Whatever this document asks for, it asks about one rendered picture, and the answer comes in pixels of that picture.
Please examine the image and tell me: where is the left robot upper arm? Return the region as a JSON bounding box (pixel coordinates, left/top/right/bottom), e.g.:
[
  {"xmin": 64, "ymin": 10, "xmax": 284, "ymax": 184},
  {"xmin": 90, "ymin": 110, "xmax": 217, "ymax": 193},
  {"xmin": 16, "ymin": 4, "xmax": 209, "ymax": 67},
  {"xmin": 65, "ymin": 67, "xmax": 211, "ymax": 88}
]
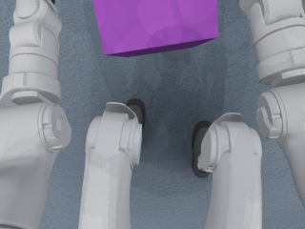
[{"xmin": 0, "ymin": 101, "xmax": 71, "ymax": 229}]

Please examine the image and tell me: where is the robot right forearm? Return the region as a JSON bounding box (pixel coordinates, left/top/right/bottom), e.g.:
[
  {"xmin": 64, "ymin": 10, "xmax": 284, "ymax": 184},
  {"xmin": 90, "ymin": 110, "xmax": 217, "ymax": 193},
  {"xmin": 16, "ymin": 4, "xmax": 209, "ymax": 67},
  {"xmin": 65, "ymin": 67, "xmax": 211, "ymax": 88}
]
[{"xmin": 239, "ymin": 0, "xmax": 305, "ymax": 88}]

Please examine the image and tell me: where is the robot left forearm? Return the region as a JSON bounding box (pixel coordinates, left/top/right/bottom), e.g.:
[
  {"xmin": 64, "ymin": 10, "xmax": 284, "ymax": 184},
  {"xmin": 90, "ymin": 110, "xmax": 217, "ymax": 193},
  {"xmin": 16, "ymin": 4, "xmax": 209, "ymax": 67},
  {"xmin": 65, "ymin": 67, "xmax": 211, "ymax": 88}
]
[{"xmin": 0, "ymin": 0, "xmax": 62, "ymax": 108}]

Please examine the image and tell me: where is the robot right shin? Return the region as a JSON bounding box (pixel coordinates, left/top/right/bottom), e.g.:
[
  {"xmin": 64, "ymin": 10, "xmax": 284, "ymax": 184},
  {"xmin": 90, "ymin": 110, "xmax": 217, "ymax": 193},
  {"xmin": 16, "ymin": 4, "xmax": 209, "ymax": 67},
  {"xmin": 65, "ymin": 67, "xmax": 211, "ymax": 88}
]
[{"xmin": 197, "ymin": 113, "xmax": 262, "ymax": 174}]

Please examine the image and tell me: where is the right robot upper arm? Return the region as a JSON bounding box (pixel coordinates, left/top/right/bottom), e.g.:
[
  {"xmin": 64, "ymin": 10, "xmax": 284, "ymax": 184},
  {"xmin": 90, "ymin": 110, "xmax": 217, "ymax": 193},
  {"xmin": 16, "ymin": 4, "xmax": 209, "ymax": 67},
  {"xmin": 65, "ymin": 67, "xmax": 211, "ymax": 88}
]
[{"xmin": 255, "ymin": 82, "xmax": 305, "ymax": 209}]

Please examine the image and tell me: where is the right robot foot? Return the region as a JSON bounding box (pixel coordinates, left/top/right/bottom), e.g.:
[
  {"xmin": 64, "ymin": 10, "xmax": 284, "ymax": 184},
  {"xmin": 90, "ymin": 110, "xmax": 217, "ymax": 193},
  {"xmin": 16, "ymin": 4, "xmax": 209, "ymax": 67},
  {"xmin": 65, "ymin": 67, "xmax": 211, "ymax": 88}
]
[{"xmin": 192, "ymin": 120, "xmax": 212, "ymax": 178}]

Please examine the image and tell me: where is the carton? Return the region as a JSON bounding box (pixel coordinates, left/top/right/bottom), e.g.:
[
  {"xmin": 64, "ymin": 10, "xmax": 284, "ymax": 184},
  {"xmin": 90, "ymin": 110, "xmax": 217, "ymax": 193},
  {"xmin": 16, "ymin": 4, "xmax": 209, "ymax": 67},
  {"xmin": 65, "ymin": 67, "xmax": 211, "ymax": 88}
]
[{"xmin": 92, "ymin": 0, "xmax": 218, "ymax": 57}]

